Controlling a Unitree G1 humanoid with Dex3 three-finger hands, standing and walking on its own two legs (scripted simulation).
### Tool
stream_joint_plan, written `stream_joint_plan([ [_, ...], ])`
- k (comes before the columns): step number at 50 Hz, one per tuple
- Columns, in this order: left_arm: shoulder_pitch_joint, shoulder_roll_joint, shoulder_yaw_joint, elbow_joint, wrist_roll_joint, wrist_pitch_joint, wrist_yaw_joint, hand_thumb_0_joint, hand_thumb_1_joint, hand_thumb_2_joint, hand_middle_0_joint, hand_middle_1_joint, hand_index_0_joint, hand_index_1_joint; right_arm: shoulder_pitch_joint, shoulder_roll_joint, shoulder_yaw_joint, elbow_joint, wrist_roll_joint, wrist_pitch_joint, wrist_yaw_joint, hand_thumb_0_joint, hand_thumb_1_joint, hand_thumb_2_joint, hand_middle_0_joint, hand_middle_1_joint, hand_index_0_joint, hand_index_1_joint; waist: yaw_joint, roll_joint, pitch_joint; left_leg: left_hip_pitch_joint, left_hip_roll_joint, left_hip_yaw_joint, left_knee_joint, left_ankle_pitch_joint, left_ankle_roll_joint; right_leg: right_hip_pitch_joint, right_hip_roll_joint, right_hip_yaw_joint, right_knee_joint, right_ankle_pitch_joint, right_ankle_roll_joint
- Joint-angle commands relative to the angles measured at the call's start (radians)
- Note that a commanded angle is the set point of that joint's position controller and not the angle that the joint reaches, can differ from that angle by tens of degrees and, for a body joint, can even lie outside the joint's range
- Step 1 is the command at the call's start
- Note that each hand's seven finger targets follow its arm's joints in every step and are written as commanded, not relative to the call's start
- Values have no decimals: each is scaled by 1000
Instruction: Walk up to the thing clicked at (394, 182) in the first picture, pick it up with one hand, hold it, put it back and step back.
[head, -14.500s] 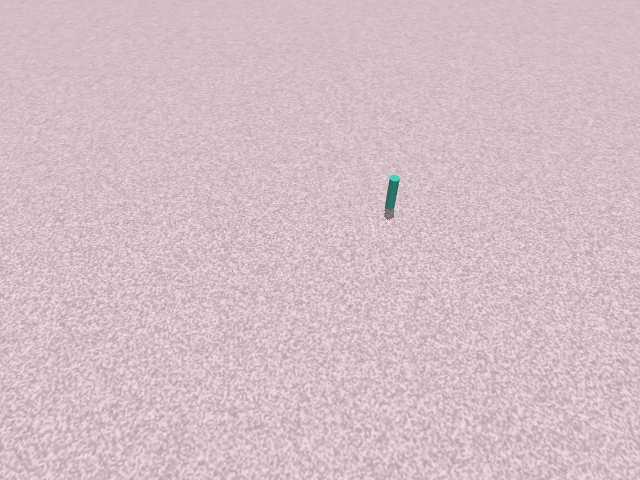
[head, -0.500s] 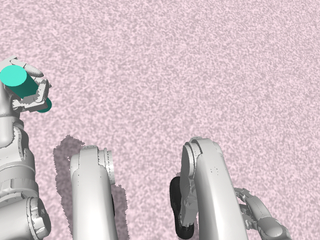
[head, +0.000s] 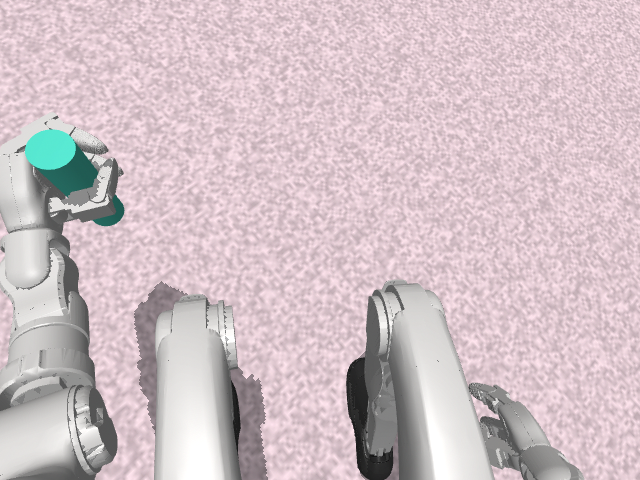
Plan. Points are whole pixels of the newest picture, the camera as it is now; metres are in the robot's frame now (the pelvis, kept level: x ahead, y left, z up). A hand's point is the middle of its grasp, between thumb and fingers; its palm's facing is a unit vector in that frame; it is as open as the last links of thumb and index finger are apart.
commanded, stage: settle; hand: left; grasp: from the side
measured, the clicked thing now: (84, 185) +0.45 +0.27 -0.05
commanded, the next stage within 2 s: lift in 0.20 s
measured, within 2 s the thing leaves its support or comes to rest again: neither
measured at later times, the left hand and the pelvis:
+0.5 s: hand (89, 163) +0.46 +0.25 +0.00, palm faces +0.19 -0.98 -0.04, open 5.4 cm; pelvis +0.00 +0.00 +0.01, yaw +1 degrees
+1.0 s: hand (29, 130) +0.43 +0.24 +0.11, palm faces +0.18 -0.98 -0.04, open 5.4 cm; pelvis +0.01 +0.00 +0.11, yaw +2 degrees
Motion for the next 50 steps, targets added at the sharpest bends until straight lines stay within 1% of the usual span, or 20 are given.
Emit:
stream_joint_plan([
  [1,-255,196,25,-138,-27,-70,11,0,519,1352,-1381,-1426,-1372,-1445,118,-207,-81,-52,8,-20,-14,0,-880,-895,199,300,199,300,-10,151,-615,419,-16,84,-285,84,60,325,35,-57,-259,126,-58],
  [3,-319,249,34,-214,-13,-81,16,0,514,1355,-1377,-1427,-1369,-1445,130,-206,-83,-45,3,-16,-15,0,-879,-895,200,300,199,300,-2,185,-648,436,-14,93,-285,84,59,350,34,-49,-267,126,-58],
  [6,-301,201,15,-176,-15,-72,12,0,531,1359,-1381,-1430,-1374,-1446,137,-205,-86,-40,5,-16,-14,0,-880,-895,200,300,199,300,-10,180,-657,462,-16,88,-293,116,56,344,32,-53,-259,155,-60],
  [14,-336,219,35,-177,-12,-80,25,0,537,1366,-1362,-1420,-1356,-1437,154,-197,-88,-27,5,-19,-14,0,-877,-895,200,300,199,300,-5,174,-664,461,-17,95,-297,118,58,360,31,-44,-269,156,-59],
  [15,-290,181,11,-104,-10,-70,21,0,543,1365,-1364,-1418,-1357,-1435,151,-200,-89,-31,7,-19,-15,0,-879,-895,200,300,199,300,-14,153,-644,458,-17,95,-298,119,59,350,31,-45,-274,156,-58],
  [16,-334,191,6,-154,-9,-78,22,0,551,1285,-1381,-1435,-1407,-1414,150,-201,-86,-34,6,-19,-15,0,-915,-898,200,299,200,299,-19,173,-643,454,-18,92,-305,120,58,345,29,-47,-271,158,-60],
  [17,-335,235,38,-172,-6,-82,25,0,502,1264,-1368,-1439,-1391,-1422,148,-203,-91,-31,7,-20,-16,0,-911,-898,200,299,200,299,-1,175,-647,455,-17,94,-312,109,59,355,29,-45,-276,145,-59],
  [21,-329,227,34,-217,-17,-80,6,0,482,1250,-1349,-1421,-1373,-1404,158,-201,-100,-38,13,-17,-17,0,-909,-897,200,299,200,299,6,189,-720,508,-18,100,-325,134,57,392,27,-39,-287,166,-59],
  [24,-290,198,25,-190,-34,-61,-9,0,510,1245,-1338,-1403,-1361,-1387,158,-198,-104,-42,23,-21,-21,0,-911,-898,200,299,200,299,5,172,-710,494,-19,102,-339,132,59,405,25,-33,-300,166,-59],
  [28,-306,230,45,-275,-39,-50,-6,0,507,1252,-1342,-1409,-1365,-1393,167,-196,-115,-49,34,-24,-30,0,-905,-897,200,299,200,299,32,172,-733,535,-19,104,-376,110,58,431,25,-24,-340,138,-62],
  [29,-282,177,2,-260,-40,-39,-11,0,490,1248,-1328,-1404,-1353,-1386,160,-188,-115,-58,38,-23,-32,0,-904,-897,200,299,200,299,16,174,-717,537,-19,103,-386,105,58,426,23,-26,-349,136,-61],
  [30,-290,166,-7,-290,-46,-34,-14,0,506,1254,-1332,-1404,-1355,-1387,164,-189,-120,-63,42,-28,-32,0,-902,-897,200,299,200,299,11,159,-720,534,-19,102,-392,95,60,435,25,-24,-365,129,-61],
  [31,-278,186,11,-292,-48,-27,-11,0,512,1251,-1330,-1399,-1355,-1382,160,-192,-120,-60,46,-29,-36,0,-900,-896,200,299,200,299,23,158,-717,546,-19,99,-403,99,60,434,23,-24,-369,133,-62],
  [35,-231,164,-5,-341,-58,1,-9,0,505,1235,-1314,-1388,-1343,-1367,161,-187,-125,-74,59,-36,-45,0,-896,-894,200,299,200,299,30,156,-716,596,-17,91,-444,126,57,456,20,-22,-399,155,-65],
  [37,-191,114,-35,-371,-66,15,-8,0,509,1255,-1325,-1409,-1355,-1387,160,-178,-129,-85,64,-40,-48,0,-897,-894,200,299,200,299,32,145,-718,622,-15,93,-461,137,58,483,21,-18,-430,167,-63],
  [42,-184,157,-19,-523,-73,44,17,0,498,1261,-1329,-1408,-1357,-1388,149,-161,-134,-99,78,-49,-59,0,-892,-894,200,299,200,299,56,138,-714,647,-16,99,-525,102,62,563,19,11,-517,127,-58],
  [44,-98,59,-88,-495,-77,78,20,0,530,1265,-1308,-1403,-1339,-1380,135,-155,-138,-112,84,-55,-63,0,-884,-892,200,299,200,299,35,127,-684,688,-14,92,-558,104,61,567,17,6,-548,136,-57],
  [45,-106,89,-65,-543,-81,86,29,0,540,1258,-1302,-1390,-1332,-1369,142,-157,-140,-113,89,-57,-68,0,-886,-892,200,299,200,299,42,109,-694,697,-12,93,-564,118,63,603,17,12,-571,150,-54],
  [46,-41,67,-68,-494,-79,104,36,0,541,1251,-1287,-1378,-1317,-1356,133,-159,-142,-124,95,-58,-73,0,-883,-892,200,299,200,299,45,93,-681,713,-12,86,-586,118,63,607,16,7,-581,152,-55],
  [50,-57,106,-73,-706,-68,124,67,0,559,1235,-1293,-1377,-1325,-1351,138,-149,-145,-136,104,-54,-81,0,-886,-891,200,299,200,299,77,165,-727,871,-7,67,-672,166,51,653,13,3,-617,192,-63],
])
